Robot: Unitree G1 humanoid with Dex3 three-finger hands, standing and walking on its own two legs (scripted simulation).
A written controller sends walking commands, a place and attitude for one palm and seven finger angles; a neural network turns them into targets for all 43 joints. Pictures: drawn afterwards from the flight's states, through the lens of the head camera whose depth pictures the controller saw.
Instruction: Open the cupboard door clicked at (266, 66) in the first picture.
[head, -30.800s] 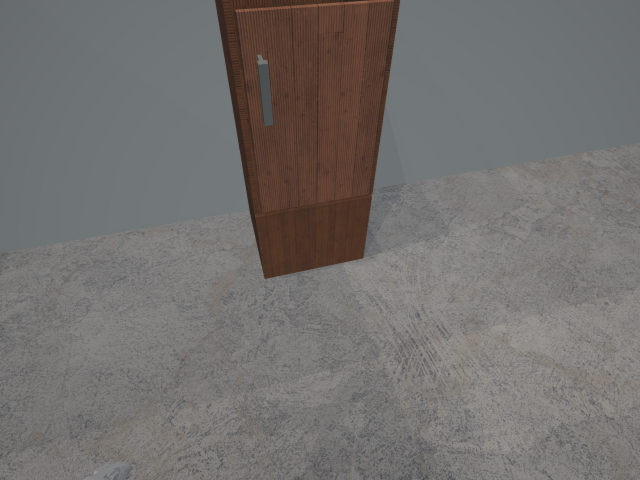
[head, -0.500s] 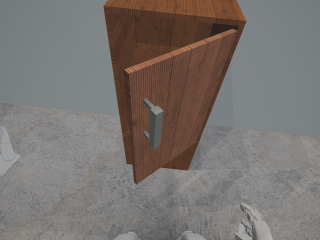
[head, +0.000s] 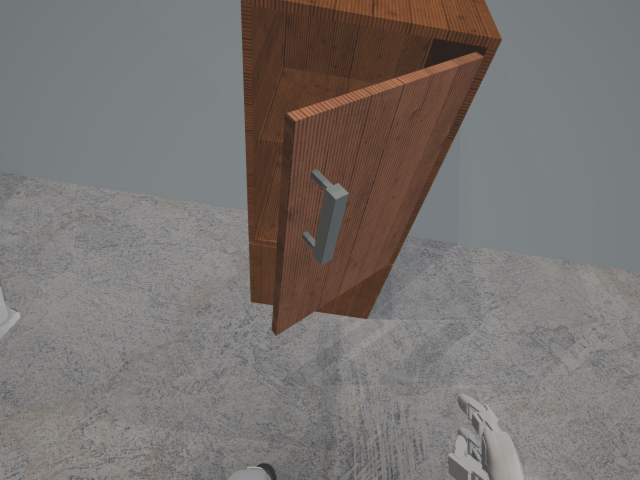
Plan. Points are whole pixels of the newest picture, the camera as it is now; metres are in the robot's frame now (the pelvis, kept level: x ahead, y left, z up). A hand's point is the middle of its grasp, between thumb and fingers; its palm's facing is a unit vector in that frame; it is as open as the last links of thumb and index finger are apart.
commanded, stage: stop stepping back and stand still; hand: left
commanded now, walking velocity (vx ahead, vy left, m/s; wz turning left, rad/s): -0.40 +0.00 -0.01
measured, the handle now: (320, 218) +0.47 +0.05 +0.03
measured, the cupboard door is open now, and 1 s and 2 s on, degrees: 43 43 43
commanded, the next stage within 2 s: let the arm hang, fingers relaxed in 1.16 s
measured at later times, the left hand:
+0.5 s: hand (12, 421) +0.13 +0.25 +0.16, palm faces +0.43 -0.80 -0.41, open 7.4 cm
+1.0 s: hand out of the picture +0.05 +0.24 +0.15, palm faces +0.40 -0.81 -0.43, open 7.5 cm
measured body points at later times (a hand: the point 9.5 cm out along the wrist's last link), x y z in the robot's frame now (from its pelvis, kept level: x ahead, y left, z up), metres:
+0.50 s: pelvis -0.10 -0.02 -0.01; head -0.11 +0.00 +0.44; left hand +0.10 +0.29 +0.18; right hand +0.02 -0.29 -0.09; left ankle -0.04 +0.07 -0.74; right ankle -0.16 -0.13 -0.73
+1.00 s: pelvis -0.17 -0.01 +0.00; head -0.17 -0.01 +0.45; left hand +0.02 +0.28 +0.17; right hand -0.02 -0.26 -0.08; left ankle -0.14 +0.10 -0.74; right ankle -0.12 -0.12 -0.74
